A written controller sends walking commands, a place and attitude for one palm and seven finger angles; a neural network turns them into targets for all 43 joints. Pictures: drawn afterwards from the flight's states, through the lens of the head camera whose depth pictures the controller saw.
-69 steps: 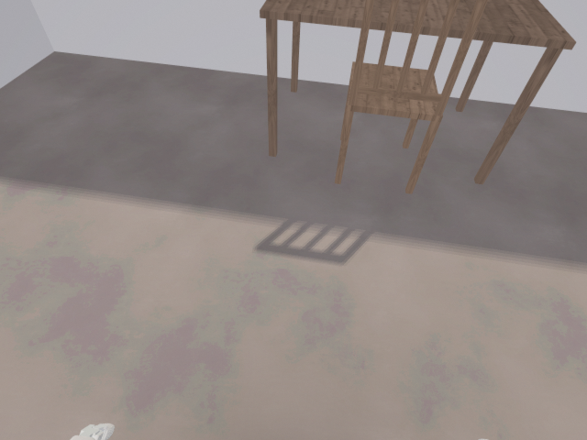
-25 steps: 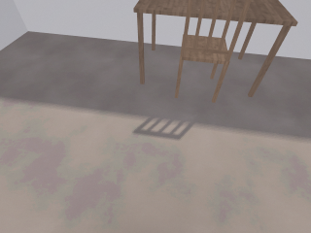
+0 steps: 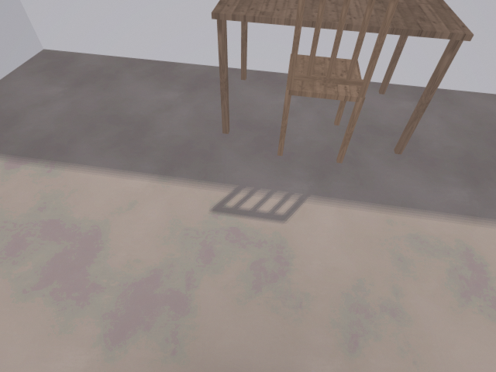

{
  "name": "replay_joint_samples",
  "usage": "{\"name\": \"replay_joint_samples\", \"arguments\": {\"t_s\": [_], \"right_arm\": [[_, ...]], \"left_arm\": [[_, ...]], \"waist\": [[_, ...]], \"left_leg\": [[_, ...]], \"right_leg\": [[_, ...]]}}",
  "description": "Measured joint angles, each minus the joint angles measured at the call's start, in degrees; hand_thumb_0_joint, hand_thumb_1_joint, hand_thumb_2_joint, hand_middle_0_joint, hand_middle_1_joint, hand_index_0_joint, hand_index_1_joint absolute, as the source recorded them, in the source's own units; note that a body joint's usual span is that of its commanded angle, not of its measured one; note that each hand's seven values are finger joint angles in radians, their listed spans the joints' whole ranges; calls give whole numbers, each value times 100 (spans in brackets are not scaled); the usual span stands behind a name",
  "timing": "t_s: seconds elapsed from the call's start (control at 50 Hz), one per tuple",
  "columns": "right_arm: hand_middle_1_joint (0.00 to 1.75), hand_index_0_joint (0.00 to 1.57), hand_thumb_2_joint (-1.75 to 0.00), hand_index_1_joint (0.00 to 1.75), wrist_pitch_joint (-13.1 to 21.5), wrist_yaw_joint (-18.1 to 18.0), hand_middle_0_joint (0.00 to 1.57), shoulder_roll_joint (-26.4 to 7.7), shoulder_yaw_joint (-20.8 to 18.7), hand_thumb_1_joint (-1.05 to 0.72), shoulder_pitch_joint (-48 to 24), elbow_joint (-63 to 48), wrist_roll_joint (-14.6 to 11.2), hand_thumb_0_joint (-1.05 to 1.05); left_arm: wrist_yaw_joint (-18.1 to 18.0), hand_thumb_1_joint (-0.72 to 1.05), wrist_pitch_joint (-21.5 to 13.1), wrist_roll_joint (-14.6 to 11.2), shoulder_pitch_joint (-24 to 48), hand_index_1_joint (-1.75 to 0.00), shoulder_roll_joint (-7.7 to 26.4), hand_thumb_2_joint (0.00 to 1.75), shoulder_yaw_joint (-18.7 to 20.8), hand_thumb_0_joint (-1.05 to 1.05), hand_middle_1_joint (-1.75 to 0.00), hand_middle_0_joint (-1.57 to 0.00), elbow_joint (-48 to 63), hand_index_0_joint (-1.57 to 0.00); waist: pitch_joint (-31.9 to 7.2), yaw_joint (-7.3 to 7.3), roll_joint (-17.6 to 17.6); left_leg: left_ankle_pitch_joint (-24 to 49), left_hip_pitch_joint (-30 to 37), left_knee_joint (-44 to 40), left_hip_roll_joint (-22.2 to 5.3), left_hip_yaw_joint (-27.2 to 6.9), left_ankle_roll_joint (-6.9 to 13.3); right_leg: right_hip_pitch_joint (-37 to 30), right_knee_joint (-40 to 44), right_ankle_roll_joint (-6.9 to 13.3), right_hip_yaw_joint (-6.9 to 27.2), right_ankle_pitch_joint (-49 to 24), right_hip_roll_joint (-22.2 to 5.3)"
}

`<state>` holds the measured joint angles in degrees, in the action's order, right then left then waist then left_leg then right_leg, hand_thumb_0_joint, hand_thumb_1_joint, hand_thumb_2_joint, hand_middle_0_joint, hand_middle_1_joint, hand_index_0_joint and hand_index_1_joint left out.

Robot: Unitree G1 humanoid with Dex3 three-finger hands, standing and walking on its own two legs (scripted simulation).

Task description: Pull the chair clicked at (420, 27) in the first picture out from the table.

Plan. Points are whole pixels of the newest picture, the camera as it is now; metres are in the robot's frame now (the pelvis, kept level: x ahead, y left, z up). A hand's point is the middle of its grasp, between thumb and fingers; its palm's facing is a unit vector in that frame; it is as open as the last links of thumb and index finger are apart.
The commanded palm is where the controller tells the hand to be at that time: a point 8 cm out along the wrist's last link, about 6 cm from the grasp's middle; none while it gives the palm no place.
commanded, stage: look at it before walking up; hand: left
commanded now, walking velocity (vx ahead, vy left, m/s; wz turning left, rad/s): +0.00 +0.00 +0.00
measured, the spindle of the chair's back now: (338, 38) +1.43 -0.32 -0.06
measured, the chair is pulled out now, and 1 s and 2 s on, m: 0.00 0.00 0.00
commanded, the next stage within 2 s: walk to a spot facing it in 0.06 s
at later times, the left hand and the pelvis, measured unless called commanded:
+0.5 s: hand out of the picture +0.07 +0.19 -0.19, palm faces -0.12 -0.97 -0.22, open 7.4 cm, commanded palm none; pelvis +0.05 -0.01 -0.02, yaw -9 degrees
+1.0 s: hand (164, 310) +0.28 +0.20 -0.21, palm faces -0.32 -0.93 -0.20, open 7.4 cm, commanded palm none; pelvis +0.24 +0.00 -0.03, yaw -25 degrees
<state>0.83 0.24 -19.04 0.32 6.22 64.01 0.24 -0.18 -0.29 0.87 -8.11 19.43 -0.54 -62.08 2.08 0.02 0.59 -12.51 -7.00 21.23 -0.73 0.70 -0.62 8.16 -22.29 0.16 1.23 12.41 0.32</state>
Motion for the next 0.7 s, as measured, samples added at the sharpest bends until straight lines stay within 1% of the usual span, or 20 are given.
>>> {"name": "replay_joint_samples", "arguments": {"t_s": [0.18, 0.24, 0.32, 0.42, 0.44, 0.46, 0.5, 0.52, 0.54, 0.56, 0.6, 0.62, 0.66, 0.7], "right_arm": [[30, 20, -90, 30, 0, -6, 20, -9, 2, -90, -4, 13, -4, 1], [30, 20, -90, 30, -26, -25, 20, 27, 4, -90, 10, 1, 21, 1], [30, 20, -90, 30, -83, -20, 20, 185, -32, -90, 191, -154, 62, 1], [30, 20, -90, 30, -45, -2, 20, 423, -108, -90, 616, -378, 64, 1], [30, 20, -90, 30, -22, -3, 20, 460, -126, -90, 700, -399, 58, 1], [30, 20, -90, 30, 0, -4, 20, 490, -149, -90, 769, -408, 55, 1], [30, 20, -90, 30, 40, -15, 20, 525, -190, -90, 884, -414, 65, 1], [30, 20, -90, 30, 52, -22, 20, 516, -206, -90, 956, -415, 70, 1], [30, 20, -90, 30, 34, -27, 20, 518, -225, -90, 1029, -389, 58, 1], [30, 20, -90, 30, -16, -25, 20, 542, -226, -90, 1071, -338, 52, 1], [30, 20, -90, 30, -112, -25, 20, 593, -213, -90, 1024, -252, 57, 1], [30, 20, -90, 30, -130, -20, 20, 612, -219, -91, 954, -258, 66, 1], [30, 20, -90, 30, -118, 4, 20, 648, -244, -91, 760, -361, 78, 1], [30, 20, -90, 30, -95, 37, 20, 690, -277, -91, 533, -559, 73, 1]], "left_arm": [[-3, 91, -4, 1, -16, -30, 9, 90, 5, 1, -30, -20, -31, -20], [-34, 91, 32, 2, -68, -30, -30, 90, 21, 0, -30, -20, -12, -20], [25, 91, 163, 40, -367, -30, -179, 90, 72, 0, -30, -20, 119, -20], [145, 91, 198, 64, -883, -30, -410, 90, 165, 0, -30, -20, 333, -20], [162, 91, 188, 61, -970, -30, -459, 90, 188, 0, -30, -20, 355, -20], [178, 91, 183, 59, -1045, -30, -514, 90, 210, 0, -30, -20, 369, -20], [211, 91, 170, 63, -1151, -30, -631, 90, 246, 1, -30, -20, 383, -20], [229, 91, 140, 71, -1173, -30, -694, 90, 259, 1, -30, -20, 391, -20], [231, 91, 76, 86, -1169, -30, -744, 90, 267, 1, -30, -20, 401, -20], [205, 91, -18, 72, -1180, -30, -773, 90, 271, 1, -30, -20, 430, -20], [103, 91, -176, 50, -1265, -30, -847, 90, 270, 1, -30, -20, 503, -20], [62, 91, -218, 52, -1332, -30, -892, 90, 263, 0, -30, -20, 522, -20], [10, 91, -248, 67, -1488, -30, -980, 90, 243, 0, -30, -20, 505, -20], [-3, 91, -251, 81, -1633, -30, -1053, 90, 223, 0, -30, -20, 429, -20]], "waist": [[-2, -8, -11], [-42, -41, -19], [-143, -101, -34], [-185, -110, 12], [-171, -119, 22], [-142, -137, 19], [-55, -144, -34], [-1, -105, -132], [37, -51, -234], [58, -51, -249], [99, -170, -198], [120, -215, -177], [133, -250, -131], [109, -230, -94]], "left_leg": [[7, 41, -42, -11, 4, -10], [-46, 18, 30, -38, 52, -23], [-370, -99, 434, -130, 232, -27], [-880, -244, 1006, -238, 486, -39], [-987, -244, 1109, -261, 553, -54], [-1096, -216, 1200, -298, 637, -70], [-1319, -124, 1378, -411, 802, -128], [-1468, -130, 1572, -519, 797, -172], [-1564, -309, 2029, -664, 753, -150], [-1678, -597, 2700, -683, 626, -134], [-1706, -1204, 3946, -550, 367, -131], [-1584, -1482, 4329, -505, 307, -143], [-1287, -1971, 4590, -479, 289, -198], [-924, -2402, 4470, -491, 282, -268]], "right_leg": [[-34, 32, 9, 4, -4, 10], [7, -29, 12, 50, 23, 37], [198, -419, 43, 224, 257, 137], [533, -1164, 139, 449, 763, 258], [619, -1366, 168, 429, 862, 251], [715, -1585, 165, 314, 1009, 217], [846, -1819, 144, -24, 1263, 127], [798, -1772, 167, -160, 1021, 151], [744, -1797, 213, -274, 995, 222], [694, -1818, 264, -321, 1106, 257], [517, -1632, 343, -241, 1223, 314], [391, -1438, 343, -167, 1170, 341], [142, -1009, 335, 14, 996, 369], [-73, -605, 332, 199, 855, 367]]}}
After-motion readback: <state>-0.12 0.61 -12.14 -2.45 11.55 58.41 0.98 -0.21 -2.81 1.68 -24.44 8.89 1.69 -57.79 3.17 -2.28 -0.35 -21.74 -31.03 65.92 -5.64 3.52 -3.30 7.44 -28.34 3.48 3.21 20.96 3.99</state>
